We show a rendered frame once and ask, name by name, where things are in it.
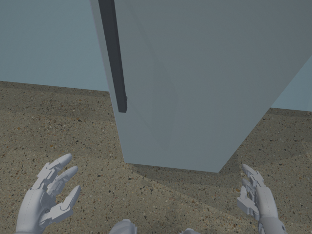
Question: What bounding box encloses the left robot thigh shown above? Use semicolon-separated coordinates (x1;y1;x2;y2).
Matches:
108;221;137;234

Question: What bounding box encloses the left robot hand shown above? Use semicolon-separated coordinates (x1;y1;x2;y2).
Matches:
16;153;81;234

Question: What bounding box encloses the handle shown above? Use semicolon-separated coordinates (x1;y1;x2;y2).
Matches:
98;0;127;113

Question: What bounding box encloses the right robot forearm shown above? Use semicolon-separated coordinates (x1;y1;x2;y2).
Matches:
257;217;287;234

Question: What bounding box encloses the fridge door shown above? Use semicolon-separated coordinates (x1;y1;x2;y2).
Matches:
90;0;312;173

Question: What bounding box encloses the right robot hand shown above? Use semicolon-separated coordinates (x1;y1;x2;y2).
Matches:
237;164;278;221

